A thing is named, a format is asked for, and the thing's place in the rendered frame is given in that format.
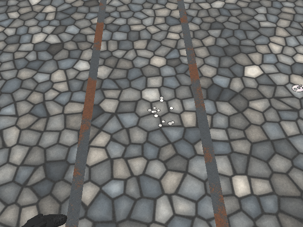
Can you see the robot left hand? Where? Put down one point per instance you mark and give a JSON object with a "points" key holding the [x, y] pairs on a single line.
{"points": [[51, 220]]}

